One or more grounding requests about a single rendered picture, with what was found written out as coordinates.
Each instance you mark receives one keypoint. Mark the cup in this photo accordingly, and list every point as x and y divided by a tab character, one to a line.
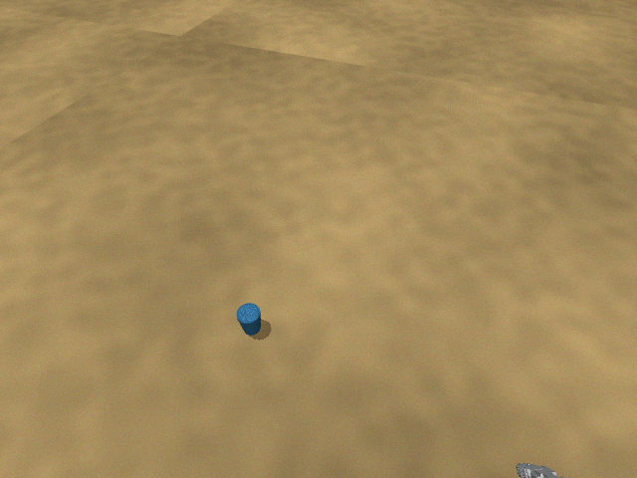
249	317

